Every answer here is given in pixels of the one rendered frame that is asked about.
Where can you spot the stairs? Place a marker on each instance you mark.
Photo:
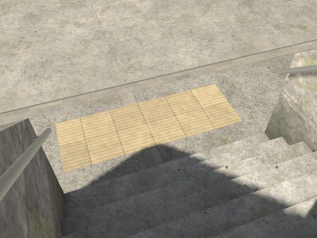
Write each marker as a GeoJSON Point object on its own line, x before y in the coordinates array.
{"type": "Point", "coordinates": [251, 188]}

